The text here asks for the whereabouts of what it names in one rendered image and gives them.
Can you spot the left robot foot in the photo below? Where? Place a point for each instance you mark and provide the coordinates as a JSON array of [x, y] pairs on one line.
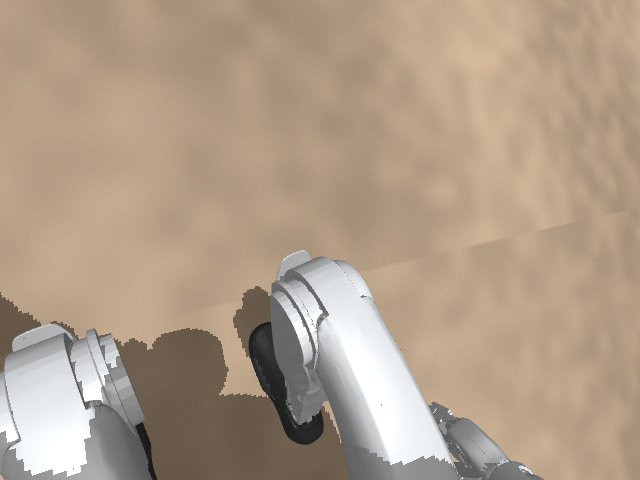
[[147, 447]]

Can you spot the right robot arm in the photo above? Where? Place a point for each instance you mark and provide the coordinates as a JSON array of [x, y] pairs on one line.
[[513, 471]]

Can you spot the right robot hand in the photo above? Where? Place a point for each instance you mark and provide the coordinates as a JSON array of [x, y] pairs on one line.
[[478, 454]]

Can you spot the right robot foot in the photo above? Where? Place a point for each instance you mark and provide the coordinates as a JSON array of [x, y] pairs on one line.
[[272, 381]]

